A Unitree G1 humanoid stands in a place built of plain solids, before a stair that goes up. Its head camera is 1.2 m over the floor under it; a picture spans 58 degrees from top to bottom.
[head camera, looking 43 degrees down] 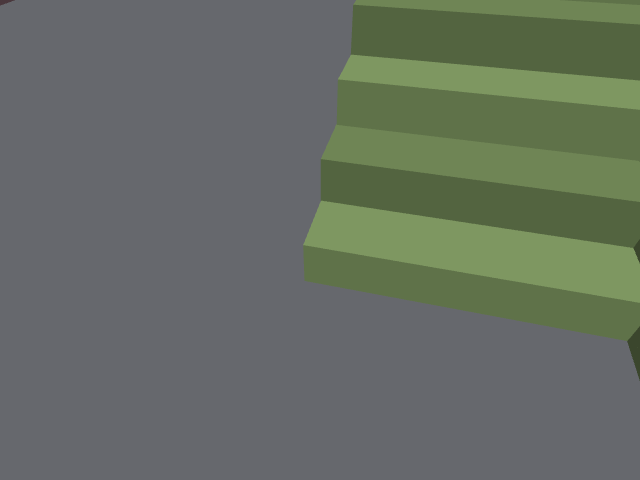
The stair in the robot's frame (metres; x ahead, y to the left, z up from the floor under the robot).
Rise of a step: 0.18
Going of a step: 0.25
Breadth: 1.14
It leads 14 degrees to the right of straight ahead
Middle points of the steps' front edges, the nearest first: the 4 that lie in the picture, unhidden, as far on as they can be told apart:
0.93 -0.49 0.18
1.18 -0.55 0.37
1.42 -0.62 0.55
1.67 -0.68 0.74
